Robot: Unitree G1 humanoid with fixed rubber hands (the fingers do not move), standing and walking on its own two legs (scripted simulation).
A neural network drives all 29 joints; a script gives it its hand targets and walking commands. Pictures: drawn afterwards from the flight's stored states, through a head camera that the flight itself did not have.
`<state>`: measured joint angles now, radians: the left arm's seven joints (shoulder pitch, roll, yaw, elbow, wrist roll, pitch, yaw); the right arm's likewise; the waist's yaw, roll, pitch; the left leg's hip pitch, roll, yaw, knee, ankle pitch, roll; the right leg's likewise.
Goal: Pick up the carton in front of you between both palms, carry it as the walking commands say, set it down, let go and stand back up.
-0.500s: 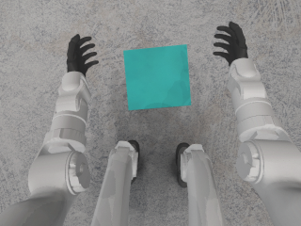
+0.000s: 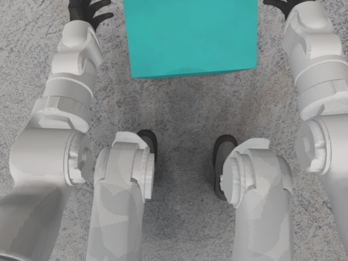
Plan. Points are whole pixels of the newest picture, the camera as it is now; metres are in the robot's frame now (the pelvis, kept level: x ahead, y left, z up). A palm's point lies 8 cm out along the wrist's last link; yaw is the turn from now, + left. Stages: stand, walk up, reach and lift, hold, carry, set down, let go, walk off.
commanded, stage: reach and lift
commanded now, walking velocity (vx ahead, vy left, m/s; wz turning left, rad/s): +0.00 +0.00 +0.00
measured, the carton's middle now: (188, 27) +0.53 +0.00 -0.26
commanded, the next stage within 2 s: none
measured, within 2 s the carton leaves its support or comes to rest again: leaves its support in 0.86 s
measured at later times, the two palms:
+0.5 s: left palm (97, 19) +0.52 +0.18 -0.20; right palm (281, 6) +0.55 -0.16 -0.20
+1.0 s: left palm (97, 6) +0.53 +0.16 -0.15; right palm out of the picture +0.55 -0.14 -0.16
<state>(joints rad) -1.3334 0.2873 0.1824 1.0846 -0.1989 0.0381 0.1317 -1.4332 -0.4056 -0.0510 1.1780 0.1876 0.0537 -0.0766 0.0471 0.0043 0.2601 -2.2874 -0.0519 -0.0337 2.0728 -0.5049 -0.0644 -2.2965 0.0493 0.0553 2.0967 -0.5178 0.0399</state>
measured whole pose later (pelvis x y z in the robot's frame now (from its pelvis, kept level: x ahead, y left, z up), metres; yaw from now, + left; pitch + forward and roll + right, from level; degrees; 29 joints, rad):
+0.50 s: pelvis +0.01 +0.00 -0.02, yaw +0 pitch +39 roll +1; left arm -1.34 0.28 0.10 1.11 -0.25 -0.01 0.14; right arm -1.42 -0.36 0.00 1.16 0.22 0.01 -0.10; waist 0.03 0.01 0.30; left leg -2.30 -0.04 -0.03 2.16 -0.55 -0.05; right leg -2.30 0.03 0.05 2.18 -0.57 0.03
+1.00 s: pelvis +0.01 +0.00 -0.02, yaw +0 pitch +38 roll +1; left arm -1.25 0.19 0.22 0.91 -0.17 0.16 0.20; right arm -1.31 -0.25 -0.10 0.97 0.12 0.18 -0.15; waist 0.04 0.01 0.20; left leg -2.29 -0.08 -0.06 2.19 -0.57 -0.09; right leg -2.29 0.08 0.06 2.21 -0.58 0.05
